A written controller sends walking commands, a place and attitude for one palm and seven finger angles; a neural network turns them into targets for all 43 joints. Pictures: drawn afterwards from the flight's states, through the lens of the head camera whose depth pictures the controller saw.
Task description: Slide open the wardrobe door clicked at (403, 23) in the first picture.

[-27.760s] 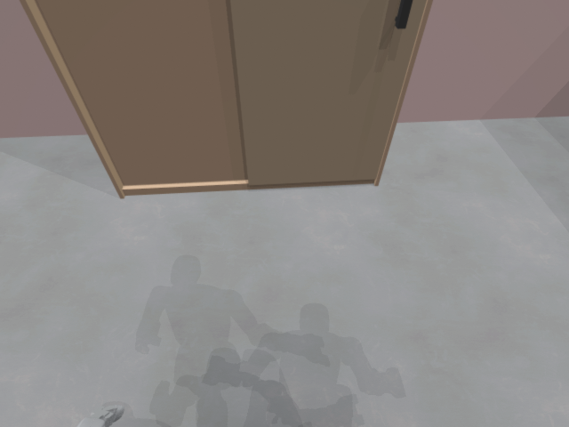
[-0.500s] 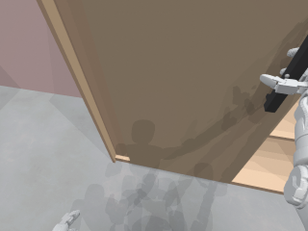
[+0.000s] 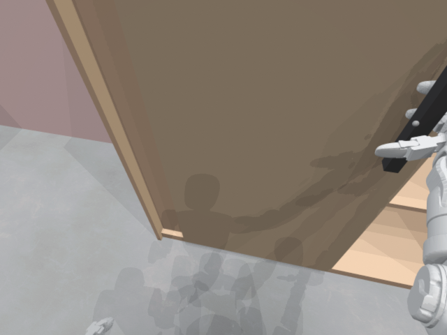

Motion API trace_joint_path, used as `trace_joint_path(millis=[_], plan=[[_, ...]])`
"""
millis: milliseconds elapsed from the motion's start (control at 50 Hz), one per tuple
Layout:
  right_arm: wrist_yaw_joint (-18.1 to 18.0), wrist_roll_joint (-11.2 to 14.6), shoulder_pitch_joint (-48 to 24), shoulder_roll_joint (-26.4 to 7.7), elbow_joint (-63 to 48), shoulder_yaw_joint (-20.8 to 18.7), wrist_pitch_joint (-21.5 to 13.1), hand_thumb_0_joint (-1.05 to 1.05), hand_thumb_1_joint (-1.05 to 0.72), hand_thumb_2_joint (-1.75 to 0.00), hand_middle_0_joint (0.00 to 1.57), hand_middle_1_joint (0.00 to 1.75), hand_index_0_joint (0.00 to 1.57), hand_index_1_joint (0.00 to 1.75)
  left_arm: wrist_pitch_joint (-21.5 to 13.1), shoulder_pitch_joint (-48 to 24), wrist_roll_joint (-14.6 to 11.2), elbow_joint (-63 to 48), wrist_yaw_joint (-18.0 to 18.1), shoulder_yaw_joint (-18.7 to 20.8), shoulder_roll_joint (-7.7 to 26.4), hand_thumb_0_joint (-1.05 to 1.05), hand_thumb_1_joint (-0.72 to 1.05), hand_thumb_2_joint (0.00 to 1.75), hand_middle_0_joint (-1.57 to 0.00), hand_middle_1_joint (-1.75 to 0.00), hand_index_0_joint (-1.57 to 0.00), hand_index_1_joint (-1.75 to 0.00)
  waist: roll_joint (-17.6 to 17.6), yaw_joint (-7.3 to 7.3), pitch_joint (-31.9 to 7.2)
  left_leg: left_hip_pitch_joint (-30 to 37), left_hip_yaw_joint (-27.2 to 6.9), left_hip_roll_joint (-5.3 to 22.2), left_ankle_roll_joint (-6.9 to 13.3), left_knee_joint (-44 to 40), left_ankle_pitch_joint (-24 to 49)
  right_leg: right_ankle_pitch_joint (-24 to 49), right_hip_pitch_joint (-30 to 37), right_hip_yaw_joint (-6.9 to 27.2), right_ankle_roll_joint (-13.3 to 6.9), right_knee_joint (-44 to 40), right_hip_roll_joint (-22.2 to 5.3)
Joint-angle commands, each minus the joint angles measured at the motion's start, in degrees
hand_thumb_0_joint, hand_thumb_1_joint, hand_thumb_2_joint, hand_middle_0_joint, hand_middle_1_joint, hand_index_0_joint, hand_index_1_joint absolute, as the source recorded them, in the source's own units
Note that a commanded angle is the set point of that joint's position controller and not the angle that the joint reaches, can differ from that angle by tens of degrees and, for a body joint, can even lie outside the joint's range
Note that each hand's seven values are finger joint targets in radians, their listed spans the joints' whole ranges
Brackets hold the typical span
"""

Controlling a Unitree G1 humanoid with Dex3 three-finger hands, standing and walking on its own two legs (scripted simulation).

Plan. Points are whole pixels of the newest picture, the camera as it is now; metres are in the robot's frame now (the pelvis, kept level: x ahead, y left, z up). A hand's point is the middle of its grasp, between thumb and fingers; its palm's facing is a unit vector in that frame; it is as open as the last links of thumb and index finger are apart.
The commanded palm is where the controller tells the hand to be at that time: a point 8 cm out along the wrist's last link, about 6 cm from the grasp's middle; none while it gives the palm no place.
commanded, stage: slip the hand off the handle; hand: right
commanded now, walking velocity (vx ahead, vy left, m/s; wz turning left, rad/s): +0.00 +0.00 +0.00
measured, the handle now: (426, 104) +0.48 -0.30 +0.18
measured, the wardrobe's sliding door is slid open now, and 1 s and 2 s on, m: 0.50 0.50 0.50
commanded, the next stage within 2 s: draw the hand back to the body in 1.16 s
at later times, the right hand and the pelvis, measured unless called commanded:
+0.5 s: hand out of the picture +0.44 -0.34 +0.17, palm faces +0.41 +0.89 -0.17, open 13.7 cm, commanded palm +0.40 -0.38 +0.18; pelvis +0.01 +0.02 +0.00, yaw +0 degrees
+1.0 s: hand out of the picture +0.36 -0.34 +0.17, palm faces +0.43 +0.89 -0.15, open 14.7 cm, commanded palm +0.31 -0.37 +0.18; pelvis +0.02 -0.01 +0.00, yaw +0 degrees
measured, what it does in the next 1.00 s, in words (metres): stands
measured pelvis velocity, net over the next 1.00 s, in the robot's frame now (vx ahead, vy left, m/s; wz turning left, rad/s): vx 0.02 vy -0.01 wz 0.00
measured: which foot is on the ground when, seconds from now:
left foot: down 0.00-1.00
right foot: down 0.00-1.00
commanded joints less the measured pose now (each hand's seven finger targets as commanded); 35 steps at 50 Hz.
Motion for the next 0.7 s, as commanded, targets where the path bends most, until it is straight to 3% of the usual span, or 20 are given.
trace_joint_path(millis=[0, 40, 60, 100, 160, 220, 240, 320, 380, 420, 440, 500, 520, 540, 560, 600, 680], plan=[[-1.4, -0.5, -26.0, -22.1, -10.0, -5.7, -3.0, 0.0, 0.55, -0.2, 0.25, 1.15, 0.25, 1.15, -1.6, 1.2, -0.1, -5.9, 1.4, 3.4, 10.2, 0.0, 0.9, 0.9, -0.2, -0.3, -0.2, -0.3, -2.8, -0.34, -15.5, -5.7, -2.0, -1.0, 0.3, -6.7, 9.4, 3.6, 17.5, 3.8, -1.6, -3.1, 1.7], [-0.9, -0.4, -26.2, -26.0, -7.7, -8.4, -3.1, 0.0, 0.55, -0.2, 0.25, 1.15, 0.25, 1.15, -1.2, 1.4, -0.1, -5.9, 1.8, 3.2, 10.4, 0.0, 0.9, 0.9, -0.2, -0.3, -0.2, -0.3, -1.6, -0.45, -14.8, -4.5, -2.7, -0.8, -0.1, -7.0, 9.9, 3.2, 14.9, 3.2, -1.9, -2.6, 2.0], [-0.4, -0.5, -26.2, -26.1, -6.0, -8.3, -3.0, 0.0, 0.55, -0.2, 0.25, 1.15, 0.25, 1.15, -1.0, 1.8, -0.1, -5.8, 1.9, 3.1, 10.3, 0.0, 0.9, 0.9, -0.2, -0.3, -0.2, -0.3, 0.0, -0.21, -14.5, -4.3, -2.6, -0.8, -0.2, -6.8, 10.1, 3.2, 14.2, 3.2, -1.9, -2.6, 2.0], [0.6, -0.5, -26.3, -28.2, -6.2, -9.5, -3.4, 0.0, 0.55, -0.2, 0.25, 1.15, 0.25, 1.15, -0.6, 1.8, -0.1, -6.4, 2.0, 3.3, 10.4, 0.0, 0.9, 0.9, -0.2, -0.3, -0.2, -0.3, -1.9, -0.89, -15.8, -3.4, -2.8, -0.6, -0.3, -6.4, 11.7, 4.4, 14.2, 2.8, -1.8, -2.1, 2.1], [1.7, 0.0, -23.4, -30.4, -3.9, -11.2, -3.4, 0.0, 0.55, -0.2, 0.25, 1.15, 0.25, 1.15, 0.0, 2.3, -0.3, -6.8, 2.2, 3.3, 10.4, 0.0, 0.9, 0.9, -0.2, -0.3, -0.2, -0.3, -0.6, -1.23, -15.7, -2.1, -3.4, -0.3, -0.7, -6.1, 14.4, 5.5, 12.1, 2.0, -2.0, -1.3, 2.2], [2.8, 0.0, -23.9, -31.7, -3.0, -11.2, -4.1, 0.0, 0.55, -0.2, 0.25, 1.15, 0.25, 1.15, 0.6, 2.6, -0.5, -7.3, 2.4, 3.3, 10.5, 0.0, 0.9, 0.9, -0.2, -0.3, -0.2, -0.3, -1.0, -0.67, -14.3, -2.9, -3.5, -0.3, -0.8, -6.0, 14.3, 5.1, 11.2, 1.8, -2.1, -0.5, 2.3], [3.0, -0.4, -24.8, -34.4, -3.0, -12.8, -4.4, 0.0, 0.55, -0.2, 0.25, 1.15, 0.25, 1.15, 0.8, 2.9, -0.4, -7.1, 2.4, 3.3, 11.0, 0.0, 0.9, 0.9, -0.2, -0.3, -0.2, -0.3, -1.1, -0.62, -15.3, -2.7, -4.0, -0.3, -1.0, -5.9, 14.6, 5.1, 10.9, 1.8, -2.2, -0.5, 2.2], [5.0, -0.1, -23.3, -36.2, -3.1, -14.2, -5.9, 0.0, 0.55, -0.2, 0.25, 1.15, 0.25, 1.15, 1.5, 3.9, -0.4, -7.7, 2.5, 3.7, 10.9, 0.0, 0.9, 0.9, -0.2, -0.3, -0.2, -0.3, -2.7, -0.78, -17.2, -1.8, -4.1, -0.4, -1.1, -5.1, 16.9, 6.5, 10.8, 1.5, -2.3, 0.4, 2.4], [6.9, -0.6, -24.1, -37.1, -0.1, -13.9, -6.3, 0.0, 0.55, -0.2, 0.25, 1.15, 0.25, 1.15, 1.9, 4.9, -0.5, -7.2, 2.5, 3.6, 11.4, 0.0, 0.9, 0.9, -0.2, -0.3, -0.2, -0.3, -2.4, 0.59, -15.3, -4.4, -3.9, -0.8, -1.3, -5.3, 15.0, 5.0, 10.0, 2.0, -2.3, 0.3, 2.2], [8.4, -0.1, -26.0, -37.9, -0.1, -13.6, -7.4, 0.0, 0.55, -0.2, 0.25, 1.15, 0.25, 1.15, 2.0, 5.7, -0.5, -7.0, 2.8, 3.8, 11.6, 0.0, 0.9, 0.9, -0.2, -0.3, -0.2, -0.3, -3.0, 1.33, -15.8, -4.8, -4.4, -0.8, -1.4, -5.6, 14.9, 4.8, 10.3, 2.0, -2.7, 1.1, 2.3], [9.2, -0.3, -26.3, -40.6, -0.7, -15.5, -8.0, 0.0, 0.55, -0.2, 0.25, 1.15, 0.25, 1.15, 2.1, 6.1, -0.5, -6.6, 2.8, 4.0, 12.0, 0.0, 0.9, 0.9, -0.2, -0.3, -0.2, -0.3, -4.5, 0.88, -18.2, -4.4, -4.7, -0.9, -1.4, -5.3, 15.7, 5.6, 11.0, 2.1, -2.6, 1.1, 2.2], [11.5, 1.1, -21.3, -33.4, -3.0, -11.2, -8.9, 0.0, 0.55, -0.2, 0.25, 1.15, 0.25, 1.15, 2.1, 6.1, -0.7, -7.2, 2.5, 4.2, 11.2, 0.0, 0.9, 0.9, -0.2, -0.3, -0.2, -0.3, -8.1, 0.36, -19.3, -6.3, -3.3, -1.8, -0.5, -5.0, 15.8, 8.0, 15.3, 2.3, -2.4, 1.1, 2.3], [12.1, 2.2, -19.5, -31.2, -3.5, -10.1, -9.0, 0.0, 0.55, -0.2, 0.25, 1.15, 0.25, 1.15, 2.0, 6.4, -0.7, -7.1, 2.4, 4.3, 11.1, 0.0, 0.9, 0.9, -0.2, -0.3, -0.2, -0.3, -7.1, 0.52, -19.1, -6.3, -3.2, -1.9, -0.4, -5.2, 16.0, 8.3, 15.7, 2.4, -2.6, 1.3, 2.2], [12.5, 3.1, -17.2, -32.0, -4.4, -11.5, -8.8, 0.0, 0.55, -0.2, 0.25, 1.15, 0.25, 1.15, 2.1, 6.2, -0.8, -7.0, 2.4, 4.4, 11.5, 0.0, 0.9, 0.9, -0.2, -0.3, -0.2, -0.3, -6.8, -0.29, -19.2, -6.4, -3.1, -2.1, -0.4, -5.3, 16.2, 8.6, 15.9, 2.7, -2.5, 1.0, 2.1], [13.0, 3.8, -16.1, -31.0, -5.1, -10.8, -8.3, 0.0, 0.55, -0.2, 0.25, 1.15, 0.25, 1.15, 2.1, 6.0, -1.1, -7.1, 2.5, 4.5, 11.6, 0.0, 0.9, 0.9, -0.2, -0.3, -0.2, -0.3, -6.0, -0.09, -18.5, -6.8, -2.6, -2.3, -0.3, -5.4, 15.6, 8.4, 16.4, 3.0, -2.5, 0.6, 2.0], [13.5, 5.2, -15.7, -30.2, -9.9, -11.0, -7.6, 0.0, 0.55, -0.2, 0.25, 1.15, 0.25, 1.15, 1.7, 5.1, -1.4, -7.5, 2.5, 4.7, 11.6, 0.0, 0.9, 0.9, -0.2, -0.3, -0.2, -0.3, -7.8, -0.71, -19.3, -7.2, -2.3, -2.5, 0.0, -5.8, 14.1, 8.4, 18.4, 3.4, -2.3, -0.1, 1.9], [11.7, 6.9, -9.2, -27.8, -19.2, -12.0, -5.5, 0.0, 0.55, -0.2, 0.25, 1.15, 0.25, 1.15, 0.6, 2.8, -1.5, -8.7, 2.3, 4.6, 11.2, 0.0, 0.9, 0.9, -0.2, -0.3, -0.2, -0.3, -8.9, -2.14, -19.7, -6.8, -1.2, -2.8, 0.4, -5.5, 14.0, 10.5, 21.1, 4.3, -2.1, -1.0, 1.7]])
